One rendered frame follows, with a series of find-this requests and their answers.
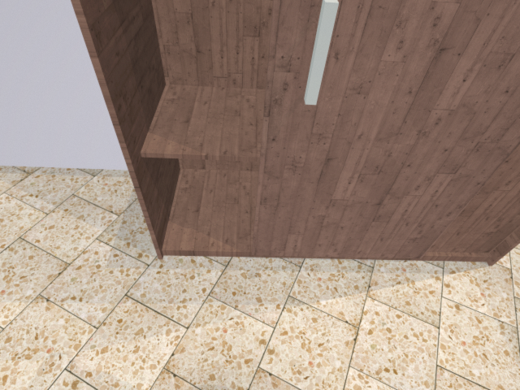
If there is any handle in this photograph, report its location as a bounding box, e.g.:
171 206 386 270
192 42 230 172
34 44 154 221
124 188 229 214
304 0 339 105

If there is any wardrobe door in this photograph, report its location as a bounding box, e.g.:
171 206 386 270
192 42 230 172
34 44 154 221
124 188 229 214
252 0 520 258
428 145 520 253

